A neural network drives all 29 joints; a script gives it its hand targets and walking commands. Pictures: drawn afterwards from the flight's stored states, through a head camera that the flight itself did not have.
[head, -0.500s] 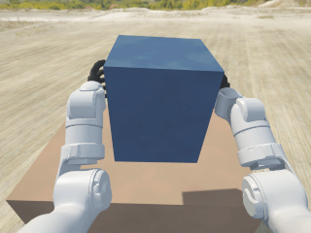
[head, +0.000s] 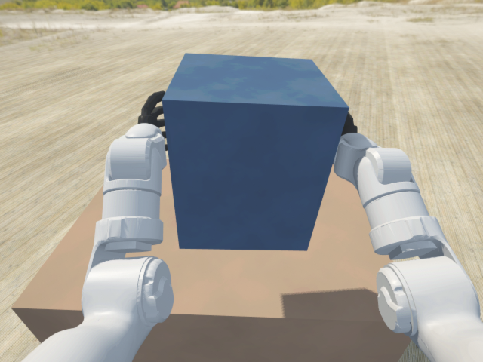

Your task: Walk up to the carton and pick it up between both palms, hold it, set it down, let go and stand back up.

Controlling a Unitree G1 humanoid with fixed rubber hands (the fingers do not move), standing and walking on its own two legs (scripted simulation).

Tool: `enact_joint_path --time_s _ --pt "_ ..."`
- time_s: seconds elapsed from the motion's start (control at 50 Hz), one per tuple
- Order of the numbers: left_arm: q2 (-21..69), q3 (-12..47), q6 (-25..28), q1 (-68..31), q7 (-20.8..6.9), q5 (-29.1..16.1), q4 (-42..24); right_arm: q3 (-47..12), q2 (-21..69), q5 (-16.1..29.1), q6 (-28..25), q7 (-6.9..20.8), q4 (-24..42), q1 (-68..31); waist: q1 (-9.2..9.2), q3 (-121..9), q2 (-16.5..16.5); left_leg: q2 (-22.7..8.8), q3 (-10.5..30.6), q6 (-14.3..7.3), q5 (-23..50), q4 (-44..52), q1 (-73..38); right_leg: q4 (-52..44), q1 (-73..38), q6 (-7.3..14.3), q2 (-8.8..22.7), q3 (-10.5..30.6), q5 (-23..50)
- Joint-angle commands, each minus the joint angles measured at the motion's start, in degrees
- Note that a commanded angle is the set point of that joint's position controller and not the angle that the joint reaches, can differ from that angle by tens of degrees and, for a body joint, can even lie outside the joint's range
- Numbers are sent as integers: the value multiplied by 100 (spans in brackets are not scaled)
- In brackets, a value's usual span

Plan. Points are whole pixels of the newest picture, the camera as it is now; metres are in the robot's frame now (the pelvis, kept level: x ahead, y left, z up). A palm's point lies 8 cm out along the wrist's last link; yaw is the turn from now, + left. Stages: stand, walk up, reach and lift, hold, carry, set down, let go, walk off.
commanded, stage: hold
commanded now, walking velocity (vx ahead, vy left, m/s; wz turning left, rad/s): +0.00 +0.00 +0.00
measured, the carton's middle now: (246, 152) +0.38 +0.00 +0.24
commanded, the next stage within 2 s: none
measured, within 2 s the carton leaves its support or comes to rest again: neither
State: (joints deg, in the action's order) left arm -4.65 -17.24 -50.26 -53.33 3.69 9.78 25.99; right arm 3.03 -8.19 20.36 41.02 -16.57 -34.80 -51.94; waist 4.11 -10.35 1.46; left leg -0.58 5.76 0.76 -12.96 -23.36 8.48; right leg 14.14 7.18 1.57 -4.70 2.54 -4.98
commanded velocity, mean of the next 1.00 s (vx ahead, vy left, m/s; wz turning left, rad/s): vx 0.00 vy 0.00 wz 0.00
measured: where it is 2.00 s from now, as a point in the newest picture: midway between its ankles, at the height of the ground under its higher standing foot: outside the picture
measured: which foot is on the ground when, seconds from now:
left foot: down 0.00-1.00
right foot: down 0.00-1.00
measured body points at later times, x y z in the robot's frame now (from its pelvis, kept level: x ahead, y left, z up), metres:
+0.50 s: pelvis +0.00 +0.00 +0.00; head -0.09 +0.02 +0.44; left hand +0.38 +0.15 +0.27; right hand +0.37 -0.16 +0.25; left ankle +0.00 +0.12 -0.75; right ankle +0.03 -0.10 -0.75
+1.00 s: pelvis +0.00 +0.00 +0.00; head -0.09 +0.01 +0.44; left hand +0.39 +0.15 +0.28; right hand +0.38 -0.15 +0.25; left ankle +0.00 +0.12 -0.75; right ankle +0.03 -0.10 -0.75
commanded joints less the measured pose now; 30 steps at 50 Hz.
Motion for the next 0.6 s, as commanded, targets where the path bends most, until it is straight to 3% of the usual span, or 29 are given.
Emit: enact_joint_path --time_s 0.0,0.02,0.04,0.08,0.1,0.12,0.16,0.2,0.24,0.28,0.3,0.32,0.34,0.36,0.38,0.42,0.46,0.48,0.5,0.52,0.58 --pt "3525 2105 571 -4926 -973 -1174 -1306 -1692 3756 1164 -479 914 3018 -6412 83 -2788 -62 325 -283 126 1828 212 -248 116 -1825 -383 -4 86 1795" --pt "3514 2155 574 -4867 -981 -1169 -1411 -1680 3741 1182 -466 878 3023 -6249 149 -2867 -63 346 -280 125 1864 177 -296 140 -1849 -385 -34 56 1919" --pt "3385 1976 549 -4803 -981 -1058 -1345 -1801 3737 1234 -441 868 3048 -6225 34 -2734 -85 367 -296 94 1829 174 -320 142 -1823 -412 -34 52 1932" --pt "3484 2223 551 -4901 -1016 -1146 -1577 -1672 3707 1182 -394 842 3009 -5980 244 -2783 74 351 -262 166 1996 175 -404 208 -1821 -381 -74 -20 2082" --pt "3487 2211 513 -4816 -1013 -1016 -1626 -1732 3667 1255 -371 851 2966 -5857 188 -2586 220 349 -273 212 2007 176 -406 188 -1744 -347 -97 -35 2002" --pt "3428 2140 498 -4758 -1014 -1004 -1703 -1839 3712 1308 -366 829 3115 -5902 108 -2679 113 353 -273 166 2033 165 -402 195 -1861 -389 -75 -8 2090" --pt "3372 2081 458 -4705 -1054 -931 -1622 -1756 3671 1240 -349 832 2973 -5899 102 -2419 68 372 -278 170 1894 211 -314 171 -1739 -409 -45 -34 1960" --pt "3506 2358 486 -4881 -1043 -1140 -1983 -1816 3748 1285 -406 852 3346 -5951 192 -2817 229 352 -260 196 2079 160 -432 204 -1794 -358 -105 -23 1993" --pt "3518 2401 450 -4611 -1041 -1059 -1830 -1836 3661 1280 -378 827 3521 -5888 226 -2770 143 353 -274 202 2227 124 -494 213 -1831 -336 -157 -78 2162" --pt "3490 2316 438 -4615 -1041 -1032 -1828 -1780 3675 1256 -330 824 3205 -5772 247 -2452 171 337 -263 207 2151 137 -506 173 -1693 -360 -129 -73 2084" --pt "3449 2250 427 -4767 -1055 -970 -1763 -1703 3589 1210 -347 835 3078 -5801 252 -2302 250 320 -236 211 1970 188 -430 137 -1659 -320 -138 -76 1706" --pt "3386 2080 403 -4632 -1068 -899 -1590 -1812 3645 1212 -328 861 3095 -5925 93 -2178 30 320 -271 122 1804 239 -325 131 -1581 -327 -119 -74 1589" --pt "3374 2038 382 -4598 -1072 -835 -1521 -1821 3646 1227 -378 877 3182 -6079 -2 -2180 79 322 -276 94 1678 248 -287 78 -1550 -345 -89 -18 1335" --pt "3425 2170 420 -4766 -1084 -966 -1744 -1738 3675 1186 -377 876 3199 -6013 131 -2338 87 314 -278 126 1667 251 -281 109 -1673 -297 -63 -8 1423" --pt "3445 2231 417 -4756 -1059 -893 -1720 -1789 3710 1178 -382 896 3104 -5941 97 -2344 247 322 -274 167 1743 236 -316 159 -1625 -289 -110 -71 1480" --pt "3501 2321 422 -4723 -1040 -974 -1644 -1787 3618 1239 -403 899 3249 -6112 141 -2466 242 293 -265 216 1847 222 -367 142 -1608 -271 -144 -68 1538" --pt "3584 2361 460 -4937 -993 -1030 -1614 -1727 3587 1153 -407 946 3066 -6137 189 -2431 289 275 -281 235 1726 263 -333 111 -1490 -239 -148 -88 1201" --pt "3547 2222 424 -4920 -1003 -942 -1215 -1586 3526 1044 -374 958 2677 -6177 179 -2055 308 228 -271 244 1418 362 -226 36 -1323 -213 -133 -94 845" --pt "3489 2124 455 -5077 -1000 -907 -1324 -1618 3652 1085 -404 994 2634 -6281 73 -2039 259 242 -289 202 1289 372 -122 47 -1353 -210 -113 -87 726" --pt "3538 2192 478 -5071 -1010 -1016 -1417 -1552 3682 1032 -442 1016 2677 -6208 118 -2207 257 215 -281 175 1206 367 -109 67 -1388 -199 -96 -39 696" --pt "3663 2331 513 -4939 -967 -1143 -1461 -1698 3633 1167 -492 1019 3028 -6310 166 -2725 227 240 -250 204 1715 259 -325 141 -1605 -210 -149 -28 1311"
